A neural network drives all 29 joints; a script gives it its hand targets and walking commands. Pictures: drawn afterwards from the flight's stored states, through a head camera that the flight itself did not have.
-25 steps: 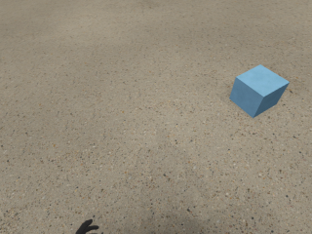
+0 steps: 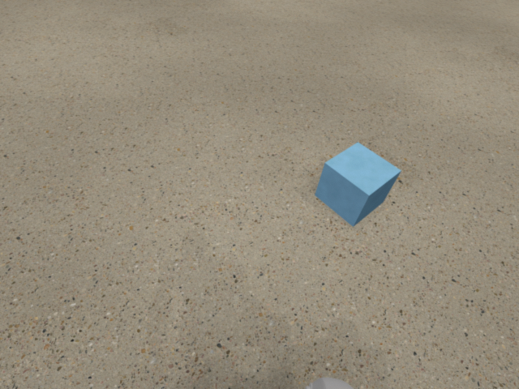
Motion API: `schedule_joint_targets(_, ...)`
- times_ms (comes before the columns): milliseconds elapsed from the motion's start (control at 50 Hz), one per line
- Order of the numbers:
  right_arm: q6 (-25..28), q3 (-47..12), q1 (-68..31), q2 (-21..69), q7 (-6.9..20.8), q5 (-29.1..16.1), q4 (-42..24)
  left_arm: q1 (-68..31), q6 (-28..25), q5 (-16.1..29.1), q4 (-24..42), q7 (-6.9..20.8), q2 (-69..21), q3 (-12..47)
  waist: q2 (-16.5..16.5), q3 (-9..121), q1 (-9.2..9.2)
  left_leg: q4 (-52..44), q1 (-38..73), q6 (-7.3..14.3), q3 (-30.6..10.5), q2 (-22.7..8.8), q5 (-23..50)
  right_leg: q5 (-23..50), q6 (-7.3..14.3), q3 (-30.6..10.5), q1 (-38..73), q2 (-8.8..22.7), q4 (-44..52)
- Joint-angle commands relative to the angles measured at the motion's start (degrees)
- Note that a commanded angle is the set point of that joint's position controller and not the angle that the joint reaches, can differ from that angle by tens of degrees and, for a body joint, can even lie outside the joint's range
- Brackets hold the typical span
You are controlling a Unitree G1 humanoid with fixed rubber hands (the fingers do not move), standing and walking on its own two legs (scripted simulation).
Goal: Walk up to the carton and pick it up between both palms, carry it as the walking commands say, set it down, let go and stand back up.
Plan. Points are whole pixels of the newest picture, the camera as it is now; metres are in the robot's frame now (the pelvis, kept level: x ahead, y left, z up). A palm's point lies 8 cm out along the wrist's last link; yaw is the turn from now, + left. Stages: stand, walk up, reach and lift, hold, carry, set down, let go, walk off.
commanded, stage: walk up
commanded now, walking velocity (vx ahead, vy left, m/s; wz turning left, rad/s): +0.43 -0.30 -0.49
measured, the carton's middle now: (355, 183) +1.16 -0.44 -0.66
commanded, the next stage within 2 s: none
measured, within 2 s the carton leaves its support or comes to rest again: neither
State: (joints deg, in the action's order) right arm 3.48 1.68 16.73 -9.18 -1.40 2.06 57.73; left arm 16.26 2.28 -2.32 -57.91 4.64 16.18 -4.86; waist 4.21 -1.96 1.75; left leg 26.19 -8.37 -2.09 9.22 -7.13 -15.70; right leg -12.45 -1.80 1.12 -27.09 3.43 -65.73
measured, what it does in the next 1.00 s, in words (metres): walks ahead: right foot, then left foot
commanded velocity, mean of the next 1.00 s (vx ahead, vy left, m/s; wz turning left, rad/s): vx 0.48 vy -0.11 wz -0.28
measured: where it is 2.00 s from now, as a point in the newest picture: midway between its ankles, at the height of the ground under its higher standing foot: (324, 281)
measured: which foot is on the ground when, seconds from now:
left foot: down 0.00-0.28, up 0.30-0.72, down 0.74-1.00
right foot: up 0.00-0.26, down 0.28-0.74, up 0.76-1.00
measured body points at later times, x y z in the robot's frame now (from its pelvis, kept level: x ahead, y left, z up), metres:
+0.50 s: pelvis +0.23 -0.12 -0.02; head +0.24 -0.14 +0.43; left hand +0.34 +0.09 -0.16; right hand +0.24 -0.37 -0.17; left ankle +0.26 +0.02 -0.68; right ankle +0.26 -0.22 -0.74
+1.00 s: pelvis +0.46 -0.14 +0.01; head +0.49 -0.11 +0.45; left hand +0.55 +0.09 -0.16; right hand +0.39 -0.36 -0.13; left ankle +0.46 -0.03 -0.74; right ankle +0.45 -0.32 -0.66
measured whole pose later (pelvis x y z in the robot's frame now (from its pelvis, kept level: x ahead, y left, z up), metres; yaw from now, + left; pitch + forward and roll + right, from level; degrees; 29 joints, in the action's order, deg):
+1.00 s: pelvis +0.46 -0.14 +0.01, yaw -14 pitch -1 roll -2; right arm 4.3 2.0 19.9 -8.0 -0.4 1.2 62.0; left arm 12.7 0.2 -2.0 -60.6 2.6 13.0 -3.2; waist 2.4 -3.6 0.2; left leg 23.1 -6.8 0.0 11.4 -6.1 -14.5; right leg -9.1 -1.9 0.8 -31.1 5.4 -60.6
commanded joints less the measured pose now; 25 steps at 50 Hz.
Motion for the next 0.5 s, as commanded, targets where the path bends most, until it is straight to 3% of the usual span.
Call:
schedule_joint_targets(0, 1.0, 3.4, 8.9, -12.6, -1.3, -0.6, 0.6, -5.4, -0.5, -0.1, 6.7, 1.2, -0.3, 0.0, -12.8, -4.7, -2.45, -13.1, 4.6, 2.3, -8.7, -17.4, 17.3, 4.4, -1.9, -1.2, -14.3, 4.1, -1.4)
schedule_joint_targets(40, 1.0, 3.2, 9.5, -11.4, -1.1, -0.7, 1.2, -7.3, -0.4, 0.4, 7.3, 1.3, -1.4, 0.6, -14.2, -4.2, -3.15, -14.0, 5.5, 3.1, -6.0, -16.8, 18.2, 5.7, -2.5, -0.4, -14.5, 4.6, 2.9)
schedule_joint_targets(120, 0.7, 3.4, 9.1, -12.1, -0.6, -0.6, 1.4, -15.7, -0.7, 1.6, 10.1, 2.0, -1.9, 1.2, -15.6, -8.5, -4.74, -17.6, 1.5, 2.9, -0.3, -15.2, 10.8, 6.8, -2.0, 2.5, -8.4, 4.3, 20.7)
schedule_joint_targets(160, 0.8, 3.1, 8.1, -12.1, 0.4, -0.4, 1.8, -14.7, -1.9, 2.0, 9.2, 1.4, -1.6, 1.2, -17.3, -6.3, -4.1, -17.2, 0.3, 2.9, 1.6, -13.2, 2.9, 4.9, -0.5, 5.3, -1.1, 2.8, 26.1)
schedule_joint_targets(180, 0.9, 3.1, 7.7, -12.3, 0.9, -0.3, 2.0, -13.0, -2.5, 1.7, 8.3, 0.8, -1.0, 1.2, -17.7, -4.4, -3.44, -15.2, 0.9, 3.3, 2.1, -12.9, 3.0, 2.8, 0.2, 7.1, 1.6, 1.8, 26.9)
schedule_joint_targets(200, 1.0, 3.4, 7.2, -13.2, 1.1, -0.4, 2.0, -11.2, -2.9, 1.3, 7.5, 0.2, -0.3, 1.1, -16.1, -2.9, -2.09, -10.6, 1.6, 3.3, 3.2, -12.9, 8.4, 1.6, 1.0, 9.1, 4.2, 0.6, 29.0)
schedule_joint_targets(220, 0.9, 3.5, 7.1, -13.6, 1.3, -0.5, 2.1, -7.8, -3.5, 1.1, 6.1, -0.4, 0.8, 0.8, -11.8, -0.1, 0.04, -1.6, 1.5, 2.8, 5.4, -11.5, 16.0, 1.6, 2.2, 10.9, 9.5, -0.7, 32.3)
schedule_joint_targets(240, 0.7, 3.1, 7.4, -12.5, 1.5, -0.5, 1.9, -0.7, -4.2, 0.8, 3.1, -1.4, 2.8, 0.0, -5.4, 5.1, 3.19, 12.6, -1.3, 1.8, 7.2, -8.5, 21.8, -0.5, 4.1, 12.6, 19.6, -2.4, 34.8)
schedule_joint_targets(260, 1.2, 1.8, 7.6, -9.1, 1.4, 0.0, 0.1, 11.0, -5.3, -0.3, -0.5, -2.4, 7.6, -2.0, 8.0, 12.9, 7.78, 31.8, -13.4, 0.8, 5.1, -4.8, 5.0, -6.9, 5.7, 2.0, 34.1, 4.5, 36.7)
schedule_joint_targets(280, 1.9, 0.1, 8.1, -4.2, 1.7, -0.4, -3.4, 16.7, -5.8, -0.1, -1.1, -3.4, 13.6, -3.1, 21.3, 15.9, 8.29, 46.2, -29.4, -0.3, 0.0, 3.1, -19.0, -9.8, 8.4, -26.3, 41.8, 18.9, 46.0)
schedule_joint_targets(300, 2.5, 0.7, 6.9, -6.1, 1.9, -1.1, -4.3, 17.2, -5.2, 1.4, 0.0, -4.0, 14.4, -2.6, 15.1, 20.3, 7.45, 51.7, -32.6, 1.0, -7.4, 0.4, -18.7, -10.9, 11.1, -33.2, 43.1, 21.8, 49.2)
schedule_joint_targets(340, 2.8, 0.7, 2.5, -6.8, 2.2, -0.9, -3.3, 9.8, -5.6, 1.3, 1.7, -4.8, 8.5, -0.8, 5.0, 12.8, 4.13, 51.9, -33.4, 1.5, -9.7, -2.6, -10.8, -7.8, 12.1, -26.9, 32.2, 18.4, 49.9)
schedule_joint_targets(360, 2.3, 0.5, 2.3, -5.8, 2.3, -0.4, -2.3, 5.5, -6.0, 1.4, 2.8, -5.1, 5.2, 0.0, 2.0, 8.7, 2.1, 49.1, -31.6, 1.4, -9.9, -4.0, -6.9, -7.1, 11.5, -22.7, 26.1, 16.0, 50.3)
schedule_joint_targets(420, -0.5, 1.3, 5.0, -4.8, 3.1, 0.2, -0.5, -0.4, -6.9, 1.5, 3.8, -4.9, 3.3, 0.8, 1.4, 2.3, -1.95, 41.7, -23.5, 0.1, -8.6, -4.8, -1.4, -6.9, 10.0, -15.9, 11.6, 14.3, 54.6)
schedule_joint_targets(480, -2.3, 1.9, -1.0, -5.0, 3.3, 0.0, -2.9, 0.0, -7.6, 1.0, 4.1, -4.6, 3.5, 0.6, -0.5, -1.8, -1.63, 32.1, -23.8, -0.5, -8.2, -4.9, 2.1, -11.5, 10.4, -16.4, 8.3, 15.6, 58.2)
